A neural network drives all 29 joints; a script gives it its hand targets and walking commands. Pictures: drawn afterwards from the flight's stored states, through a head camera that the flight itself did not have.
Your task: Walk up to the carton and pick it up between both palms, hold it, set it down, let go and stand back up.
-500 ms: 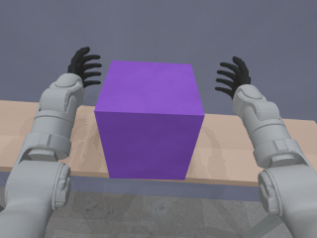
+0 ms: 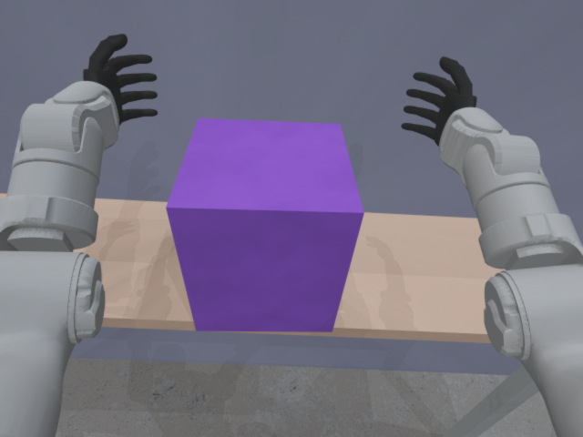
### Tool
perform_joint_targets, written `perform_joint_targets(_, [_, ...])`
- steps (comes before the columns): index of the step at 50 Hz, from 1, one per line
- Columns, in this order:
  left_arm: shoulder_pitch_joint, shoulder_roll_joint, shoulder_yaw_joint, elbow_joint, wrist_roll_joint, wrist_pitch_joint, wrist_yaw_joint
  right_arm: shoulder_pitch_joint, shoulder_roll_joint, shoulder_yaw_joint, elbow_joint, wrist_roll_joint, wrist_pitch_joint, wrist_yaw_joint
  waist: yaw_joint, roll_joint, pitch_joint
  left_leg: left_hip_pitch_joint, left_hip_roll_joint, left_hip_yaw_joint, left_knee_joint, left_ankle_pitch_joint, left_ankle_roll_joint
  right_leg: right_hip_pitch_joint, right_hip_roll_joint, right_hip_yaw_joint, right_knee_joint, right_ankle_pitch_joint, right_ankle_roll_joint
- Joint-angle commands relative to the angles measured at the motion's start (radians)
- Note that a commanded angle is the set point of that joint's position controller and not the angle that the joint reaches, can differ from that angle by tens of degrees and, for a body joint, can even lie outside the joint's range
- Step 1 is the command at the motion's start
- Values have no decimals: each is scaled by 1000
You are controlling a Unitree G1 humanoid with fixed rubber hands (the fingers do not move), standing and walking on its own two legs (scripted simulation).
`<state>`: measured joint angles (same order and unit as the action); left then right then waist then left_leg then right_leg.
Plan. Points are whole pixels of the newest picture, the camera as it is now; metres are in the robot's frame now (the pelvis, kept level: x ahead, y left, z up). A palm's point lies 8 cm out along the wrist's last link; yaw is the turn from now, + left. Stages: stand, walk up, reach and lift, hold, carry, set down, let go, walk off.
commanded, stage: set down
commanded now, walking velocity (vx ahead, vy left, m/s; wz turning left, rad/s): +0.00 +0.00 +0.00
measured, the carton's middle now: (267, 228) +0.41 +0.02 +0.10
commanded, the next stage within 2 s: none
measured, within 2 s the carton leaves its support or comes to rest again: neither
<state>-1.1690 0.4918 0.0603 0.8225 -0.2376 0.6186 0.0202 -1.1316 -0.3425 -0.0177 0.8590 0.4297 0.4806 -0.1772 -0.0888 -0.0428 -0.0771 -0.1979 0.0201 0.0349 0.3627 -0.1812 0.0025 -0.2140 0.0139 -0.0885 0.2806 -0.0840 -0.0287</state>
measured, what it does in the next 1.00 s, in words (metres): stands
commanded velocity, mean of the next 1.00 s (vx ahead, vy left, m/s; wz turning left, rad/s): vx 0.00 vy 0.00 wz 0.00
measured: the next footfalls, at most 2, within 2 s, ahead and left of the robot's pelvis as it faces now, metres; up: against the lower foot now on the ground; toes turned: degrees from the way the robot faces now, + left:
none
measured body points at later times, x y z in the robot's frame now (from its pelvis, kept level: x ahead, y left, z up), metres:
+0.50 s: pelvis -0.01 +0.00 +0.00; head -0.03 +0.02 +0.45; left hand +0.41 +0.21 +0.23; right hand +0.39 -0.20 +0.22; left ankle +0.01 +0.11 -0.75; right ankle +0.04 -0.10 -0.75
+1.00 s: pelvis +0.00 +0.01 +0.00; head -0.01 +0.02 +0.45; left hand +0.36 +0.22 +0.16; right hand +0.34 -0.20 +0.16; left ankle +0.01 +0.11 -0.75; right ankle +0.04 -0.10 -0.75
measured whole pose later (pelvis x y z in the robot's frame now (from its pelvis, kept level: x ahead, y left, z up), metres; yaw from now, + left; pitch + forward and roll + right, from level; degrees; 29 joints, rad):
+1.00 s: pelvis +0.00 +0.01 +0.00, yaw -2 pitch -3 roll +0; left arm -0.40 0.34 0.20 -0.03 -0.19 0.79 -0.02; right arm -0.36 -0.24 -0.07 0.02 0.37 0.55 -0.18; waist -0.03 -0.04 0.01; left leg -0.11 0.02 0.07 0.35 -0.19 0.01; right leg -0.15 0.01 -0.05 0.30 -0.10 -0.03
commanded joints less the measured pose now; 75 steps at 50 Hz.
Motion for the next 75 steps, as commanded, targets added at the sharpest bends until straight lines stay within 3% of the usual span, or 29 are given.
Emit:
perform_joint_targets(1, [-414,107,9,-102,-10,-39,-31,-376,-121,2,-89,43,-30,23,13,105,-326,-22,-23,-30,-65,154,-10,322,10,73,33,183,34])
perform_joint_targets(3, [-407,115,11,-76,-19,-47,-37,-380,-119,-5,-99,36,-34,29,19,76,-306,-31,-22,-28,-74,134,0,309,11,70,30,157,32])
perform_joint_targets(5, [-398,118,13,-125,-28,-58,-36,-378,-129,-15,-165,29,-43,34,15,65,-346,-10,-21,-26,-73,130,2,314,15,66,31,153,32])
perform_joint_targets(12, [-345,144,59,-438,-24,-13,-9,-311,-159,-80,-449,-8,-51,20,6,77,-540,59,-30,-16,-29,282,-8,395,32,58,77,333,31])
perform_joint_targets(18, [-215,138,112,-525,18,55,-10,-189,-132,-83,-499,-21,-9,3,19,52,-427,-28,-36,-8,-62,168,20,419,16,87,67,250,32])
perform_joint_targets(23, [-119,101,130,-598,38,79,-10,-88,-102,-86,-544,-17,9,6,33,98,-372,-21,-28,-6,-75,120,16,392,19,84,56,152,21])
perform_joint_targets(26, [-88,90,129,-636,32,86,-15,-46,-96,-99,-575,-24,14,11,24,102,-340,-24,-23,-8,-82,92,14,363,17,87,49,103,13])
perform_joint_targets(31, [-9,76,144,-699,33,96,-18,21,-75,-104,-656,-32,21,16,39,67,-299,-48,-18,-5,-95,29,29,364,10,95,43,42,9])
perform_joint_targets(43, [302,20,176,-935,44,122,-34,321,-42,-112,-936,-67,31,-4,50,46,-247,-48,-23,7,-94,82,24,386,8,118,38,74,2])
perform_joint_targets(50, [530,-21,180,-1170,46,122,-40,581,-27,-90,-1101,-58,22,-3,53,89,-251,9,-22,12,-72,177,-1,391,21,120,56,153,-5])
perform_joint_targets(51, [553,-29,174,-1206,43,120,-40,609,-35,-104,-1127,-56,18,0,42,94,-251,20,-21,9,-71,196,-7,385,25,114,60,162,-9])
perform_joint_targets(59, [784,-58,159,-1296,34,54,-39,861,9,-92,-1281,-77,-27,17,73,73,-171,14,-20,8,-66,178,-11,339,13,130,45,131,-12])
perform_joint_targets(67, [960,-67,144,-1289,14,-77,-44,1070,46,-96,-1398,-143,-88,28,102,32,-85,-2,-16,4,-87,111,-8,305,-7,145,21,48,-2])
perform_joint_targets(75, [1143,-70,103,-1325,-10,-199,-40,1286,66,-94,-1432,-161,-153,43,108,74,-55,51,-10,-7,-76,189,-27,276,-6,144,10,78,-6])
